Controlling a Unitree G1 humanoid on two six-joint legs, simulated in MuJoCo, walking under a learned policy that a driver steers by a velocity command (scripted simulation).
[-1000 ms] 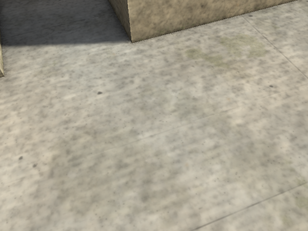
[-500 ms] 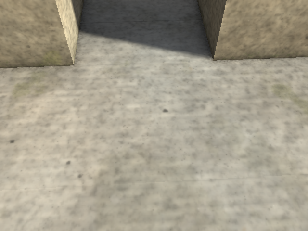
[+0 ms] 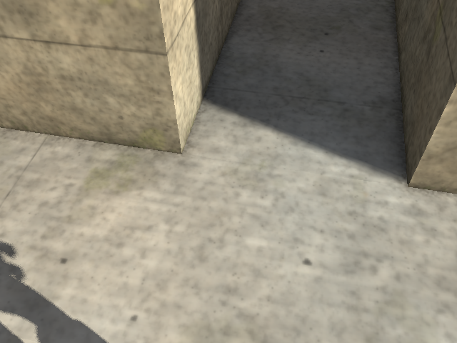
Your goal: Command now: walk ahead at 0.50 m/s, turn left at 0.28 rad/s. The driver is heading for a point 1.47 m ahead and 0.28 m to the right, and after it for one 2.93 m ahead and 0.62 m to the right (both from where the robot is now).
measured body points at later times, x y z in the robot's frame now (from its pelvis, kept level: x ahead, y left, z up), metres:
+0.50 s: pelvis +0.24 +0.03 +0.01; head +0.27 +0.04 +0.46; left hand +0.35 +0.30 -0.12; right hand +0.36 -0.25 -0.07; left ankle +0.29 +0.14 -0.73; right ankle +0.16 -0.10 -0.65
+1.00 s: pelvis +0.47 -0.10 +0.00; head +0.50 -0.13 +0.45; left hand +0.72 +0.08 -0.10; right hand +0.44 -0.40 -0.12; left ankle +0.47 +0.08 -0.64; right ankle +0.49 -0.19 -0.73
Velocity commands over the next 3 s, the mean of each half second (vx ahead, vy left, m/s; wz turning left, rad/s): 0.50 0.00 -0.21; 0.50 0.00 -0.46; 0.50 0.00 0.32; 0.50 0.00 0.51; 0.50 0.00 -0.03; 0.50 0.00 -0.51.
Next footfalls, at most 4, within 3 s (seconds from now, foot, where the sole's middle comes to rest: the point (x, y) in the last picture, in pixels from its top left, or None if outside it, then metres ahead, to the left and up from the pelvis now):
0.36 left None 0.33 0.13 -0.77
0.86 right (314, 330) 0.52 -0.21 -0.77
1.42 left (276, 221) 0.90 -0.13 -0.77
1.88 right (328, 163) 1.16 -0.35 -0.77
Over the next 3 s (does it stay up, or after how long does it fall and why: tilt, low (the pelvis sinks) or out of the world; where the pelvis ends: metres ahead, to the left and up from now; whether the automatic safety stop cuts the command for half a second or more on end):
stays up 1.55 -0.32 0.00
